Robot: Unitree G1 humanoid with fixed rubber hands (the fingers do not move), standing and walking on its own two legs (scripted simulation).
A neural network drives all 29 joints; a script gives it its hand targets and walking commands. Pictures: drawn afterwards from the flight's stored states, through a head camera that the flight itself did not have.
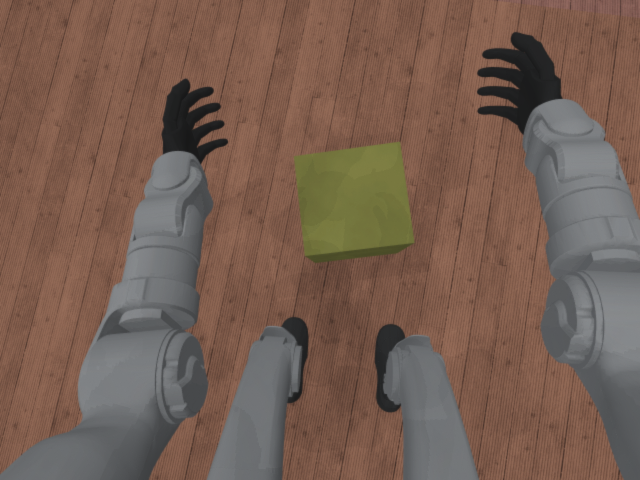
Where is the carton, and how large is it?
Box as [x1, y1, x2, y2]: [294, 142, 414, 262]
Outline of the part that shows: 399,142 294,156 304,252 307,257 315,262 394,253 398,252 414,242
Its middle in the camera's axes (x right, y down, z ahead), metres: +0.08 -0.08 +0.87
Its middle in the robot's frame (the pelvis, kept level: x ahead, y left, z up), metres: +0.50 +0.00 -0.52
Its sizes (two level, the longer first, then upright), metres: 0.210 0.200 0.250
